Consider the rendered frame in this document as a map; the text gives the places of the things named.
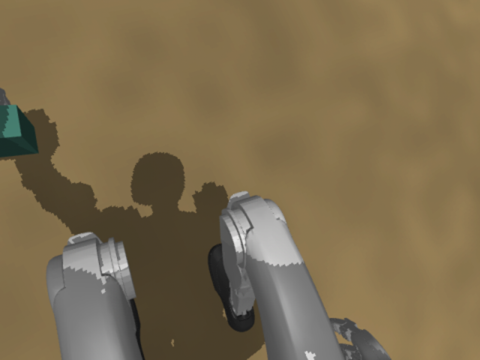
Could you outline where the right robot hand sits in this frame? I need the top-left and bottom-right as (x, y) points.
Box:
(329, 318), (391, 360)

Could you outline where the right robot foot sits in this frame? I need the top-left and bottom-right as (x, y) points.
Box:
(208, 244), (255, 332)

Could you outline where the left robot foot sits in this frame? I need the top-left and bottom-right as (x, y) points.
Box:
(130, 298), (145, 360)

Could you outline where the carton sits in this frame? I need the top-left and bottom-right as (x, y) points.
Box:
(0, 105), (39, 158)

